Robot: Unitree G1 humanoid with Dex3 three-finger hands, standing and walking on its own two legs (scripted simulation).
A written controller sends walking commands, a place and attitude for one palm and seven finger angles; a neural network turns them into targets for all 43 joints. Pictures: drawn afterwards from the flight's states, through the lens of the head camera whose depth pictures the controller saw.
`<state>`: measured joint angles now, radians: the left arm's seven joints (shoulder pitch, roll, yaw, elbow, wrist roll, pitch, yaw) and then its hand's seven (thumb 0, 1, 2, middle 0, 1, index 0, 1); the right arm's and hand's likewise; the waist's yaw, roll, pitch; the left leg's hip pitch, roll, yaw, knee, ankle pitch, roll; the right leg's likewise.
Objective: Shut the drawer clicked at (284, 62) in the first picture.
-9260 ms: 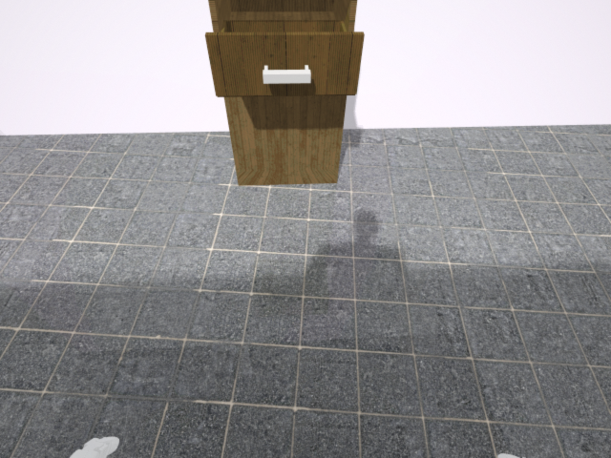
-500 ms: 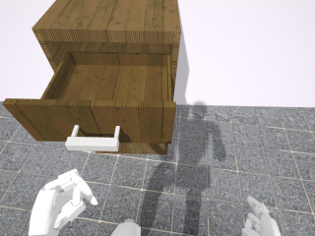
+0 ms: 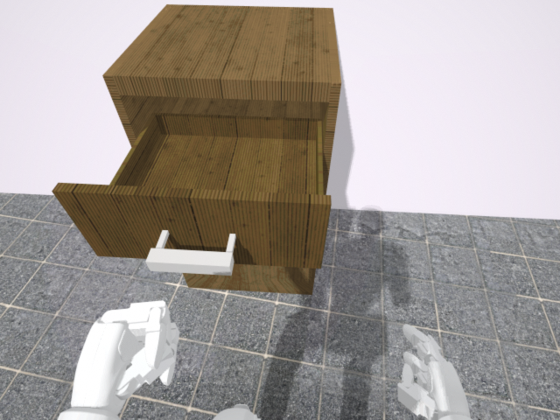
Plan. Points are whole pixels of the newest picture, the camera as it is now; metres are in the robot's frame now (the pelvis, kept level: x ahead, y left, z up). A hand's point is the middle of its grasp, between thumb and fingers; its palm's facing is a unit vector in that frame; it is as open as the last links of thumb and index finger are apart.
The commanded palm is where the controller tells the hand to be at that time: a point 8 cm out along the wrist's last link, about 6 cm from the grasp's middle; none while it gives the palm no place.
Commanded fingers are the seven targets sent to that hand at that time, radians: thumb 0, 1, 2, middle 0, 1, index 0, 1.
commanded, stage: raise the hand and make a fist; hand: left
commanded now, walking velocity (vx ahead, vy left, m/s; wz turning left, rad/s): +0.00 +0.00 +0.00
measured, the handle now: (194, 249) +0.38 +0.18 +0.01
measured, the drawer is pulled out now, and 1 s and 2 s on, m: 0.29 0.29 0.29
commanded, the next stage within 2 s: bring the fist close to the handle in 0.38 s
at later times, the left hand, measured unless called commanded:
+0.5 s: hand (179, 343) +0.19 +0.13 +0.10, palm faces +0.03 -1.00 -0.07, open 3.3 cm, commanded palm +0.16 +0.19 +0.11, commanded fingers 0.00 0.90 0.90 -1.40 -1.60 -1.40 -1.60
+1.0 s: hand (191, 329) +0.22 +0.14 +0.06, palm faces +0.00 -1.00 -0.04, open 3.3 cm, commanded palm +0.20 +0.20 +0.06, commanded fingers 0.00 0.90 0.90 -1.40 -1.60 -1.40 -1.60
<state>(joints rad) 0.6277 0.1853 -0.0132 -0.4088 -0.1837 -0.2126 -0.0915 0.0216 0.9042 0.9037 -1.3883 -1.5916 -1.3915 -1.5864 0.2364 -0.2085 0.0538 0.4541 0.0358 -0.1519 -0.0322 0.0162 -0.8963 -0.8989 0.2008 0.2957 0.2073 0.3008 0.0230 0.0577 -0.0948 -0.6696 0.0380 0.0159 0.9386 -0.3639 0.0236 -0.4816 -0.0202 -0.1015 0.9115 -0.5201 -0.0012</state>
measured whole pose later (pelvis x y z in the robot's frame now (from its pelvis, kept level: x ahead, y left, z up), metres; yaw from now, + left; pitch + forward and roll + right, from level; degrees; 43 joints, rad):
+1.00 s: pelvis +0.01 -0.03 +0.00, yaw +0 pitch +9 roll -1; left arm 0.45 0.19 0.10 -0.09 -0.24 -0.34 -0.19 0.02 0.90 0.90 -1.40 -1.60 -1.40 -1.60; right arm 0.22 -0.24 0.00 0.55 0.02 -0.18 -0.04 0.02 -0.90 -0.90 0.20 0.30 0.20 0.30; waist -0.01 0.04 -0.10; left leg -0.74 0.05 0.01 0.95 -0.37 -0.01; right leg -0.57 0.00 -0.10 0.96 -0.55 -0.04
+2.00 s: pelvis +0.00 -0.01 -0.04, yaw -2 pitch +15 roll -2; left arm 0.20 0.18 0.05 0.09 -0.17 -0.38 -0.06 0.02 0.90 0.90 -1.40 -1.60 -1.40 -1.60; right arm 0.21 -0.23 0.01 0.52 0.01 -0.07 -0.02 0.02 -0.90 -0.90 0.20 0.30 0.21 0.30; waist -0.02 0.04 -0.13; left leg -0.98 0.06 0.02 1.13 -0.43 0.01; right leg -0.80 0.00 -0.09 1.13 -0.60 -0.02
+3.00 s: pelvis -0.01 -0.01 -0.04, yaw -2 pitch +17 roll -2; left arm -0.34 0.23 0.16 0.62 -0.14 -0.42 -0.05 0.03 0.89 0.94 -1.40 -1.60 -1.40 -1.60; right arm 0.27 -0.25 0.01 0.63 0.00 -0.03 -0.02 0.01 -0.90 -0.90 0.20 0.30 0.21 0.30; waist -0.06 0.04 -0.12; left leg -1.02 0.07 0.02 1.12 -0.40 0.01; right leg -0.85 0.00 -0.08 1.12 -0.57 -0.02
